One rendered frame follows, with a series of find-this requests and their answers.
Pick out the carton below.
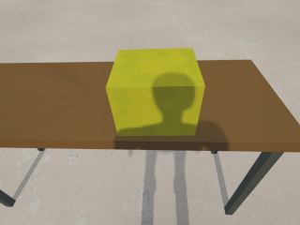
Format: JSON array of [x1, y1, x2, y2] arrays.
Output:
[[105, 48, 205, 136]]

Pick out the table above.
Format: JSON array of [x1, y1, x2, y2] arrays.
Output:
[[0, 59, 300, 216]]

